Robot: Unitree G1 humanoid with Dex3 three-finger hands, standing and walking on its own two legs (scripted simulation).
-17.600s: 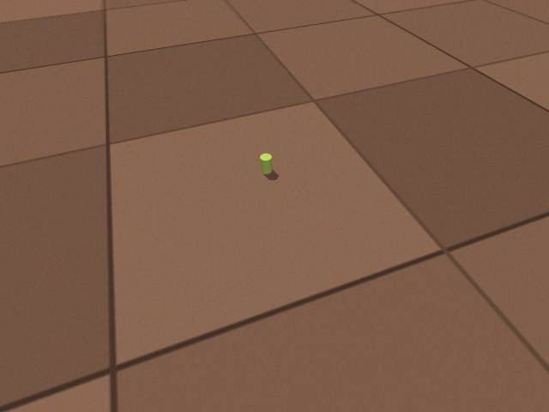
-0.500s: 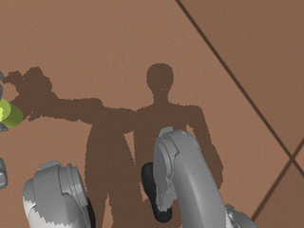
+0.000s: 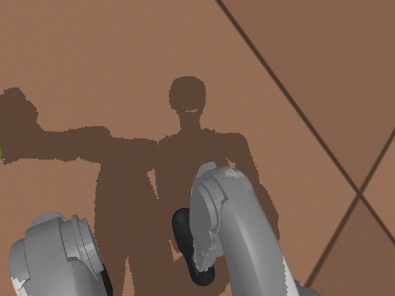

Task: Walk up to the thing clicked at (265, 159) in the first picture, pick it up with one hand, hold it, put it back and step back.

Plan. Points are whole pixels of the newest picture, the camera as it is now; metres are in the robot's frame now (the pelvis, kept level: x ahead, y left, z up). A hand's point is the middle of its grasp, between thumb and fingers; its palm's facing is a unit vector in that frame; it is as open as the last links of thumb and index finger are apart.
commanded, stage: close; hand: left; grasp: from above
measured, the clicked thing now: out of the picture +0.46 +0.31 -0.26
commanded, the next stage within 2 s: settle in 1.44 s
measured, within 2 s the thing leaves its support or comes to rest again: leaves its support in 1.86 s
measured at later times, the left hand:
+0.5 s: hand out of the picture +0.45 +0.32 -0.22, palm faces -0.45 -0.14 -0.88, open 11.5 cm
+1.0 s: hand out of the picture +0.45 +0.32 -0.22, palm faces -0.44 -0.13 -0.89, open 10.2 cm
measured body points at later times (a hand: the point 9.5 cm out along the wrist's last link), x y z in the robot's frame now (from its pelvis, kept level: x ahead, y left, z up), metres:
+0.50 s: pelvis -0.01 +0.00 +0.00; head +0.26 +0.11 +0.34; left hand +0.47 +0.32 -0.17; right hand +0.03 -0.25 -0.06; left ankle +0.06 +0.12 -0.27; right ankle +0.12 -0.12 -0.27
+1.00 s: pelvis -0.01 +0.00 +0.00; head +0.26 +0.11 +0.34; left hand +0.47 +0.33 -0.17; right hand +0.04 -0.26 -0.06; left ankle +0.06 +0.12 -0.27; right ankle +0.12 -0.12 -0.27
